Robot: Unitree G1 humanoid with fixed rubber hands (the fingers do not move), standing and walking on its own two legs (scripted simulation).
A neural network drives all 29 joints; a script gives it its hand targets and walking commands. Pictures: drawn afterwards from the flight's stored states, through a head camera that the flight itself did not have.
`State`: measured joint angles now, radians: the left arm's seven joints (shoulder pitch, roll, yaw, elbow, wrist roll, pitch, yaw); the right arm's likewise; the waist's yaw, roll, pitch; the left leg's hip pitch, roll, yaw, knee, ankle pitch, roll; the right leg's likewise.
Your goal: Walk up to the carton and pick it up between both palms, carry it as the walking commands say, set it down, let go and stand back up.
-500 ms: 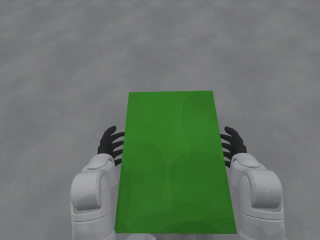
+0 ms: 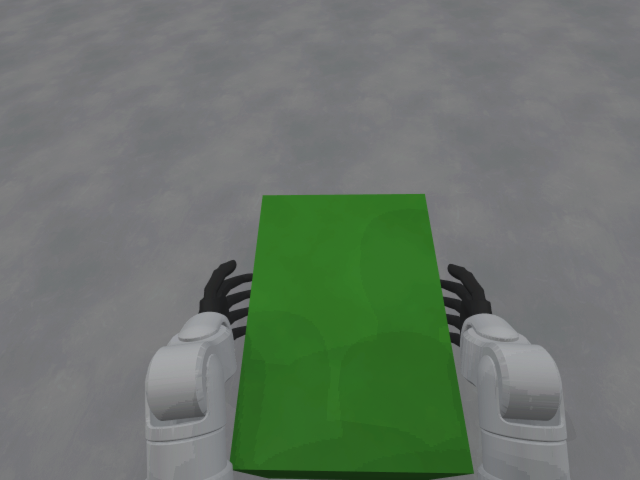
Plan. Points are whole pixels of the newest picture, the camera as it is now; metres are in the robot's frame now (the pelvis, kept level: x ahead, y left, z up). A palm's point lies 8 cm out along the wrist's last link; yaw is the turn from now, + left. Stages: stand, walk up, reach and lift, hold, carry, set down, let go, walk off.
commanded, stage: carry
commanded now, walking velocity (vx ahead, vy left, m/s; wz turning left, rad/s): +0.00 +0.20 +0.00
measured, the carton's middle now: (343, 342) +0.28 +0.00 +0.01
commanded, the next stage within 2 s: none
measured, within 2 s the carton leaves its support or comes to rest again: neither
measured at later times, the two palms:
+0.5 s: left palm (81, 393) +0.20 +0.27 +0.08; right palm (362, 394) +0.20 -0.02 +0.07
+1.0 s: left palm out of the picture +0.14 +0.41 +0.07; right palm (231, 450) +0.15 +0.12 +0.06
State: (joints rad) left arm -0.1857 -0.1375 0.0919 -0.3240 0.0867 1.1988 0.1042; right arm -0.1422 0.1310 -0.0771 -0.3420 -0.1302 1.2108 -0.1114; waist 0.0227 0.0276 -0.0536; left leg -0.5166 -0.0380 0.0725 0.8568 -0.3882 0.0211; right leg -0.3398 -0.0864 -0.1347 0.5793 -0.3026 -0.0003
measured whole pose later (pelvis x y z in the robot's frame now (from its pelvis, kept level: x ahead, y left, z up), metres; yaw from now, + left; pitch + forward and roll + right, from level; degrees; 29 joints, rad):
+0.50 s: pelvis -0.08 +0.13 +0.00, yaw -1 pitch +4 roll -1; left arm -0.20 -0.14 0.10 -0.36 0.09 1.20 0.11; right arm -0.18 0.14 -0.09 -0.35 -0.13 1.20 -0.11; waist 0.04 0.04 -0.03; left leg -0.48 -0.02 0.13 0.58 -0.22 0.07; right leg -0.33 -0.03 -0.16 0.58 -0.31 -0.02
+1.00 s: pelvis -0.14 +0.25 -0.01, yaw -1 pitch +6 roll +1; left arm -0.20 -0.14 0.12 -0.42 0.09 1.21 0.11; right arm -0.21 0.14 -0.08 -0.35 -0.11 1.19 -0.11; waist 0.05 -0.02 0.01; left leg -0.47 -0.01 0.09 0.60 -0.24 0.04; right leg -0.37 -0.04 -0.14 0.62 -0.35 0.00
